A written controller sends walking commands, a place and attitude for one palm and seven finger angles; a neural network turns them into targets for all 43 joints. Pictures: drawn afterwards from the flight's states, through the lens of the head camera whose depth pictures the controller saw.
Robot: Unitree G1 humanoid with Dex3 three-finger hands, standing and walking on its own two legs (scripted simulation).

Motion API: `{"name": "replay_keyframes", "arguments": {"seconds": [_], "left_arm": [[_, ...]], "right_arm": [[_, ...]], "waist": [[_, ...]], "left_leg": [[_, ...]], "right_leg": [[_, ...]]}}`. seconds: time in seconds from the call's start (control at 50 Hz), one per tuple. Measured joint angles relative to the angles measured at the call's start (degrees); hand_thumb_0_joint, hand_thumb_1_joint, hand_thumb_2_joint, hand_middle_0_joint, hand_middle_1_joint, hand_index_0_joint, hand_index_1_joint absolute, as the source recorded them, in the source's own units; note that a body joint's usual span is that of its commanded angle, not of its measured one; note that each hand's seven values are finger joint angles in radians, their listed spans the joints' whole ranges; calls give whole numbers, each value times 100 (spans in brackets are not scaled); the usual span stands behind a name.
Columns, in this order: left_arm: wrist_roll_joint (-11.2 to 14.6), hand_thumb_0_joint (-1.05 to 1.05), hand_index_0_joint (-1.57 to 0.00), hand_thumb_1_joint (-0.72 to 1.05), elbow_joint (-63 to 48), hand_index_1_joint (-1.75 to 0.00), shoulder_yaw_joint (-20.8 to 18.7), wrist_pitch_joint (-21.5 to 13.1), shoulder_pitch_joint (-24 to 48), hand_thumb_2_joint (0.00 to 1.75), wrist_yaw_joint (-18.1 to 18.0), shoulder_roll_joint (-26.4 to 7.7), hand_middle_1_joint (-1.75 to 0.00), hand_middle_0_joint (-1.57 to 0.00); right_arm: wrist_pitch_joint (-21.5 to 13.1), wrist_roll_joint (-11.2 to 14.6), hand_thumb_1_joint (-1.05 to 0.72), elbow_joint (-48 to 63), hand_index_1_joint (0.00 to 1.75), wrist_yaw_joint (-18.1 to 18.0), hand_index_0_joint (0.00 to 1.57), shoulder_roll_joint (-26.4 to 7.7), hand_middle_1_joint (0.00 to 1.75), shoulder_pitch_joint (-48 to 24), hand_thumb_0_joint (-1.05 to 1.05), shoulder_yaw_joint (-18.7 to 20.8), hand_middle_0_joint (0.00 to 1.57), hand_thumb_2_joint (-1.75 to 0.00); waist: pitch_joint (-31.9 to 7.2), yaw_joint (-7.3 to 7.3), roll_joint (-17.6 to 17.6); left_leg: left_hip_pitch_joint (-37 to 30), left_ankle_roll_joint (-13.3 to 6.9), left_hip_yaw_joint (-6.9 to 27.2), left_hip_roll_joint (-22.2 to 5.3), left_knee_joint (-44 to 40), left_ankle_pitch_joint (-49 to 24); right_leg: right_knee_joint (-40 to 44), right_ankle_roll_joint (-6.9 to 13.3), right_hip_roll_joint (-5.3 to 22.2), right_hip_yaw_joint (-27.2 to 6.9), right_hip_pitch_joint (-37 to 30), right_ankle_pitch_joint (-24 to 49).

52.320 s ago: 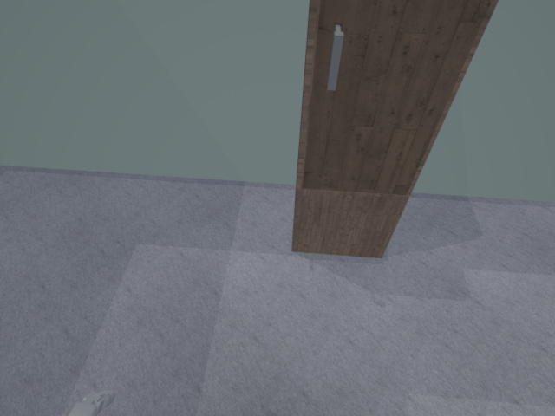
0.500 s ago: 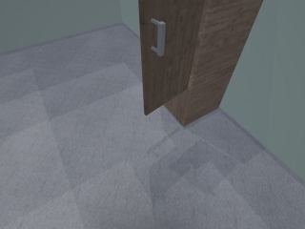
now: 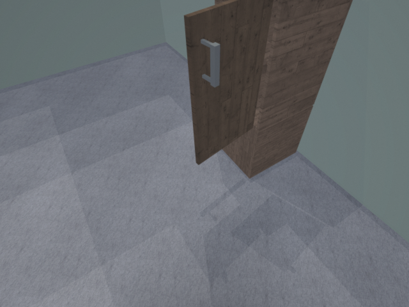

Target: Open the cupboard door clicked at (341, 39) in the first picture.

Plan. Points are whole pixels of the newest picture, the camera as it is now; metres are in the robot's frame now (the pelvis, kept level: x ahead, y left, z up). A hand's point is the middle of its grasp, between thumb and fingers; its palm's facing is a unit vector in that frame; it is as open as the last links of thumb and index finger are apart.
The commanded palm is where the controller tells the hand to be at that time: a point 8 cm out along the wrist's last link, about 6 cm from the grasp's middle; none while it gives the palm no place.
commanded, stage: let the arm hang, fingers relaxed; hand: left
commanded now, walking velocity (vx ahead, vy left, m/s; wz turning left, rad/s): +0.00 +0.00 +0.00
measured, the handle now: (210, 63) +0.73 +0.02 +0.11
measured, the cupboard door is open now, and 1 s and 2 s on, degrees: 99 99 99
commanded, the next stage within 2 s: look to check the result in 0.14 s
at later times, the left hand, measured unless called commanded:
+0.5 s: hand out of the picture +0.11 +0.25 -0.15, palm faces -0.03 -0.93 -0.36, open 7.4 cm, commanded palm none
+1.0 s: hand out of the picture +0.13 +0.24 -0.15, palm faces -0.04 -0.94 -0.35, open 7.4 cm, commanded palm none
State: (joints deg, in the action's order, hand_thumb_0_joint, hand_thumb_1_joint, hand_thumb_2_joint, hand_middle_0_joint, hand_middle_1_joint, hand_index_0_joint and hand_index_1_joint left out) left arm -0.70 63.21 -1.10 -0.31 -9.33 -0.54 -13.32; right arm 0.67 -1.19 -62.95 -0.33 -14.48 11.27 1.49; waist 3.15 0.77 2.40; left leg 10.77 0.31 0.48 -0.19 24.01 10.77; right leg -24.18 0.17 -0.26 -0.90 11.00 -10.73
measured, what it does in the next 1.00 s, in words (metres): stands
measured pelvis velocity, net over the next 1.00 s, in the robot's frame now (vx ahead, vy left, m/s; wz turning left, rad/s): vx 0.04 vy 0.00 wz -0.01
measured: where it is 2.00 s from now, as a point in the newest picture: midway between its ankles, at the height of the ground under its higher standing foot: outside the picture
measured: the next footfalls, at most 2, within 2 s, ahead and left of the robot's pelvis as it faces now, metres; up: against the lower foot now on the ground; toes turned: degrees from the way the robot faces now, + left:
none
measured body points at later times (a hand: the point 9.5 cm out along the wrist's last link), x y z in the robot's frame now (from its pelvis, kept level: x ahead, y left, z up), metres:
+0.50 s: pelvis +0.02 +0.00 +0.00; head +0.04 -0.02 +0.45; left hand +0.11 +0.29 -0.12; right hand +0.08 -0.29 -0.15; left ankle +0.03 +0.12 -0.74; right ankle +0.03 -0.12 -0.74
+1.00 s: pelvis +0.04 +0.00 +0.01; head +0.06 -0.02 +0.46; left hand +0.13 +0.29 -0.12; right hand +0.11 -0.30 -0.14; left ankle +0.03 +0.12 -0.74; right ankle +0.03 -0.12 -0.74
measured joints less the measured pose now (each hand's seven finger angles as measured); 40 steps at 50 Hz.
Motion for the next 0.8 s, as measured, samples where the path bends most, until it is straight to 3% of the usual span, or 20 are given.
{"name": "replay_keyframes", "arguments": {"seconds": [0.44,0.8], "left_arm": [[11,0,-20,90,83,-30,-9,-43,406,90,26,-462,-30,-20],[14,0,-20,90,81,-30,51,-77,502,90,41,-512,-30,-20]], "right_arm": [[-23,16,-90,-103,30,39,20,-381,30,-383,0,-37,20,-90],[-33,25,-90,-78,30,59,21,-502,30,-586,0,-80,20,-90]], "waist": [[165,25,-20],[104,18,-64]], "left_leg": [[-233,11,-24,-13,-350,-41],[-433,41,-15,-42,-531,-17]], "right_leg": [[327,1,-7,-24,-213,40],[505,23,-34,-14,-412,15]]}}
